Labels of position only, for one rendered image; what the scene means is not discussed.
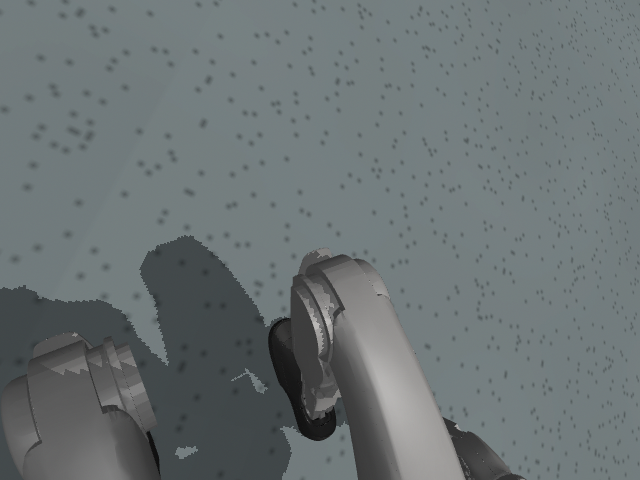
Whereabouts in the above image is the right robot foot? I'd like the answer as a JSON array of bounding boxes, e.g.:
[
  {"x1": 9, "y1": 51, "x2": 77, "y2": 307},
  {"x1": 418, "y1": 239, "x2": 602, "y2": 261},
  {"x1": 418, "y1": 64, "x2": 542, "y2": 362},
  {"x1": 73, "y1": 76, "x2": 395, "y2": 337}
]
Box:
[{"x1": 268, "y1": 318, "x2": 336, "y2": 441}]

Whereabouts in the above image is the right robot hand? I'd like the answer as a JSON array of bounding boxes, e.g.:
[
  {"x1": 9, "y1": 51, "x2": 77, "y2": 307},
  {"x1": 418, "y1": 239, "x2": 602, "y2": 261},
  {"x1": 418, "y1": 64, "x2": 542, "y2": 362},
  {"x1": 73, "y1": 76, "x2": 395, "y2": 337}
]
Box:
[{"x1": 443, "y1": 417, "x2": 513, "y2": 480}]

